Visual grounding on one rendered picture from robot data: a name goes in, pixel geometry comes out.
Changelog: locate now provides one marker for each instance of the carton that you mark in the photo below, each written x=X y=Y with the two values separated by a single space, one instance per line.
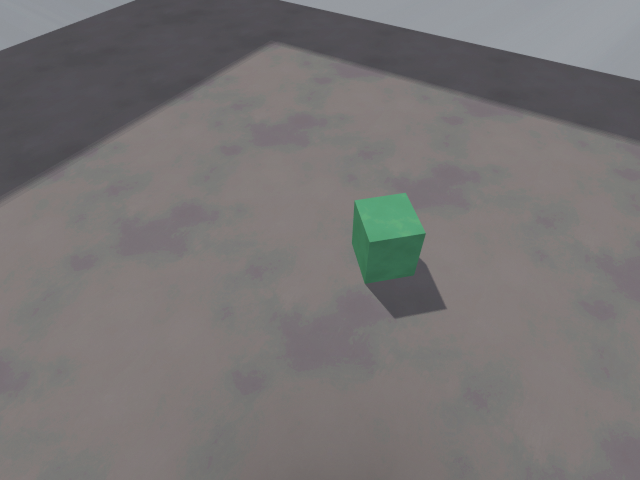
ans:
x=387 y=237

